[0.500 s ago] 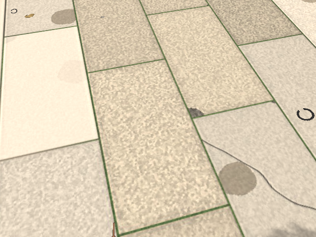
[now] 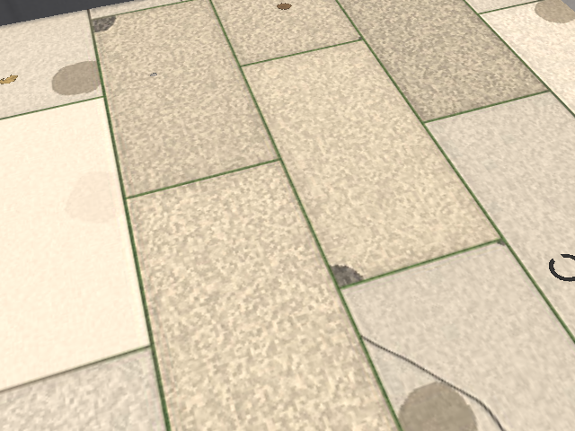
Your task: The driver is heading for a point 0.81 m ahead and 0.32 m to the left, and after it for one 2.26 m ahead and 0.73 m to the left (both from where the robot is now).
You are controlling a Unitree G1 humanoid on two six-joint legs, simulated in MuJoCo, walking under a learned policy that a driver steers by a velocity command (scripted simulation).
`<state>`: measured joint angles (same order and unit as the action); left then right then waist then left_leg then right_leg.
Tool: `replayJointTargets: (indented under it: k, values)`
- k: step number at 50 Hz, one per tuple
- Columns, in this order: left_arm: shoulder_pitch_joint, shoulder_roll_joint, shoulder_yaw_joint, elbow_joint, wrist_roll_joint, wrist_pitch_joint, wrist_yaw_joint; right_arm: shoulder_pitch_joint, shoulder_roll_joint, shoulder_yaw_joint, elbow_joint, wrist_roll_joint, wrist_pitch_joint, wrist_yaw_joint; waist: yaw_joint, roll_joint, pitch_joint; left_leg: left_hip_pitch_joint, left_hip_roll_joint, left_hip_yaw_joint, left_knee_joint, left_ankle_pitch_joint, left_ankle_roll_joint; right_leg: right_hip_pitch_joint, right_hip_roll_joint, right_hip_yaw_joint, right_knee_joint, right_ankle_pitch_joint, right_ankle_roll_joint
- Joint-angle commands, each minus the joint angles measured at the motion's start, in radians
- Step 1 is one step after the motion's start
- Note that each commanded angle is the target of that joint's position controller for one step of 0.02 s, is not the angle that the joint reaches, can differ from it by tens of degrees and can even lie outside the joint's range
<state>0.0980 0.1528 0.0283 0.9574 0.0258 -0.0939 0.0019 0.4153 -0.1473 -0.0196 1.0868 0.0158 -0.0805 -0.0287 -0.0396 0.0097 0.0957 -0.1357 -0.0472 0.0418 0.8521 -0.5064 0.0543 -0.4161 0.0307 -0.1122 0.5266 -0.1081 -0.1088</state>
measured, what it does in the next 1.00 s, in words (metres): walks ahead: left foot, then right foot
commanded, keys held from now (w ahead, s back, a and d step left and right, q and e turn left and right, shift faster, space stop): no key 0.24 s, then w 0.32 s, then w+q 0.44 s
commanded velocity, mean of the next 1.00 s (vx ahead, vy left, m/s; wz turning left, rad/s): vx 0.30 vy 0.00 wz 0.14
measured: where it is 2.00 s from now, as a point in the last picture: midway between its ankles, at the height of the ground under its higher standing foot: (224, 296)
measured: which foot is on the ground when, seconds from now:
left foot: up 0.00-0.30, down 0.32-0.70, up 0.72-1.00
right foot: down 0.00-0.36, up 0.38-0.66, down 0.68-1.00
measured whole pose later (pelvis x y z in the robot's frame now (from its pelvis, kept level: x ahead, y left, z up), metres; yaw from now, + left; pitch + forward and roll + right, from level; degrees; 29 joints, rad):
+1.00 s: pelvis +0.27 -0.03 +0.02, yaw +11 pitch +1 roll -1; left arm 0.44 0.16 0.04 1.03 0.02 -0.11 0.02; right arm 0.13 -0.21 -0.07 0.92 -0.03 -0.03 0.05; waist 0.02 0.04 0.02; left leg -0.67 0.06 0.05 0.91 -0.08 0.08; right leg 0.03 0.02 -0.23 0.24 -0.30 -0.04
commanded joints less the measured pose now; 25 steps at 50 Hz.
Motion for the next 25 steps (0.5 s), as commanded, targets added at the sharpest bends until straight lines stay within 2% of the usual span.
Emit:
replayJointTargets:
  k: [1,2,3,4,6,10,12,13,14,16,17,18,19,20,21,22,23,25]
  values:
    - [0.191,0.113,0.024,0.018,-0.030,0.018,0.004,0.113,-0.079,-0.023,-0.010,-0.029,0.027,-0.002,0.056,-0.066,-0.251,-0.262,0.033,-0.093,0.357,-0.051,-0.018,0.406,-0.394,0.389,-0.162,0.707,-0.234]
    - [0.150,0.068,0.006,0.019,-0.023,0.021,0.012,0.061,-0.060,-0.023,-0.016,-0.044,0.035,0.003,0.033,-0.037,-0.151,-0.242,0.065,-0.097,0.279,-0.005,-0.026,0.273,-0.347,0.320,-0.221,0.595,-0.188]
    - [0.133,0.052,-0.002,0.022,-0.021,0.022,0.022,0.039,-0.050,-0.023,-0.022,-0.053,0.048,0.007,0.010,-0.052,-0.111,-0.192,0.085,-0.097,0.194,0.028,-0.034,0.185,-0.302,0.261,-0.255,0.522,-0.149]
    - [0.135,0.055,-0.005,0.033,-0.015,0.024,0.027,0.070,-0.027,-0.017,-0.005,-0.056,0.062,0.010,-0.009,-0.069,-0.109,-0.125,0.078,-0.076,0.142,0.053,-0.040,0.129,-0.268,0.218,-0.265,0.488,-0.121]
    - [0.156,0.078,-0.004,0.043,-0.004,0.020,0.026,0.097,-0.006,-0.010,0.017,-0.047,0.084,0.005,-0.022,-0.073,-0.135,-0.072,0.065,-0.052,0.035,0.060,-0.047,0.117,-0.242,0.187,-0.268,0.430,-0.103]
    - [0.182,0.112,-0.001,0.053,-0.004,0.033,0.022,0.012,-0.032,-0.006,0.012,-0.038,0.108,-0.010,0.007,-0.111,-0.128,-0.063,0.070,-0.033,-0.145,0.109,-0.046,0.107,-0.232,0.222,-0.323,-0.009,-0.082]
    - [0.177,0.116,0.001,0.055,-0.011,0.050,0.022,-0.011,-0.036,-0.003,0.014,-0.037,0.108,-0.007,0.009,-0.115,-0.096,-0.036,0.069,-0.021,-0.218,0.163,-0.041,0.063,-0.226,0.244,-0.354,-0.246,-0.063]
    - [0.187,0.134,0.009,0.060,-0.019,0.060,0.021,0.009,-0.031,0.000,0.021,-0.043,0.102,-0.003,0.002,-0.116,-0.096,-0.004,0.055,0.008,-0.252,0.176,-0.034,0.041,-0.223,0.260,-0.373,-0.394,-0.054]
    - [0.200,0.157,0.020,0.064,-0.026,0.072,0.021,0.027,-0.037,-0.001,0.026,-0.051,0.093,0.001,0.001,-0.118,-0.080,0.011,0.040,0.033,-0.263,0.148,-0.022,0.018,-0.224,0.284,-0.391,-0.520,-0.046]
    - [0.200,0.153,0.031,0.062,-0.034,0.091,0.020,0.069,-0.032,0.002,0.032,-0.058,0.077,0.006,-0.014,-0.092,-0.019,0.027,0.046,0.025,-0.336,0.059,0.020,-0.040,-0.221,0.304,-0.388,-0.665,-0.027]
    - [0.179,0.128,0.030,0.051,-0.036,0.094,0.017,0.097,-0.031,0.004,0.037,-0.059,0.068,0.004,-0.023,-0.033,0.025,0.035,0.085,-0.037,-0.448,0.007,0.052,-0.081,-0.190,0.274,-0.320,-0.648,-0.014]
    - [0.133,0.095,0.024,0.016,-0.045,0.094,0.013,0.124,-0.078,-0.006,0.043,-0.042,0.060,0.001,-0.032,0.111,0.065,-0.012,0.172,-0.218,-0.592,-0.166,0.099,-0.134,-0.099,0.168,-0.205,-0.560,0.020]
    - [0.072,0.071,0.019,-0.015,-0.038,0.084,0.004,0.170,-0.130,-0.024,0.056,-0.025,0.050,-0.002,-0.050,0.236,0.093,0.002,0.304,-0.435,-0.765,-0.315,0.148,-0.187,0.003,0.046,0.031,-0.374,0.056]
    - [0.059,0.075,0.021,-0.025,-0.011,0.076,-0.003,0.114,-0.148,-0.034,0.044,-0.033,0.044,-0.009,-0.030,0.250,0.126,-0.019,0.386,-0.513,-0.826,-0.264,0.166,-0.209,0.002,0.045,0.182,-0.264,0.052]
    - [0.090,0.096,0.029,-0.012,0.002,0.070,-0.012,0.070,-0.132,-0.034,0.027,-0.037,0.040,-0.013,0.011,0.159,0.100,-0.017,0.363,-0.469,-0.827,-0.192,0.152,-0.215,-0.018,0.080,0.257,-0.241,0.055]
    - [0.118,0.100,0.035,-0.004,0.009,0.064,-0.022,0.050,-0.135,-0.037,0.017,-0.033,0.033,-0.013,0.036,0.113,0.066,0.003,0.337,-0.423,-0.813,-0.131,0.138,-0.203,-0.027,0.089,0.288,-0.223,0.057]
    - [0.131,0.094,0.037,0.000,0.013,0.056,-0.029,0.044,-0.131,-0.038,0.013,-0.032,0.025,-0.011,0.047,0.101,0.045,0.024,0.314,-0.375,-0.797,-0.060,0.132,-0.196,-0.038,0.086,0.301,-0.206,0.062]
    - [0.105,0.079,0.035,-0.007,0.011,0.048,-0.034,0.054,-0.107,-0.037,0.014,-0.029,0.010,-0.007,0.040,0.103,0.023,0.041,0.268,-0.283,-0.771,0.055,0.120,-0.170,-0.042,0.059,0.280,-0.172,0.077]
